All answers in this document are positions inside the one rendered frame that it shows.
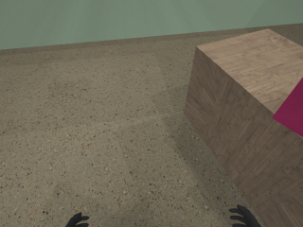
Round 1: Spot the left robot hand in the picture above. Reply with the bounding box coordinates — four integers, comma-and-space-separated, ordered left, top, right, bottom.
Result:
65, 212, 89, 227

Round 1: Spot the pedestal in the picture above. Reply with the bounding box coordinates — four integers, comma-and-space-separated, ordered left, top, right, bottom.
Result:
184, 28, 303, 227

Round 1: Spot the right robot hand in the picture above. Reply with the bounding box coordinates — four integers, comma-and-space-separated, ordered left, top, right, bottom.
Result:
229, 204, 261, 227

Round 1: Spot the carton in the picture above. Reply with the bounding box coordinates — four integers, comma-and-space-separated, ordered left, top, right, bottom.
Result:
272, 78, 303, 137

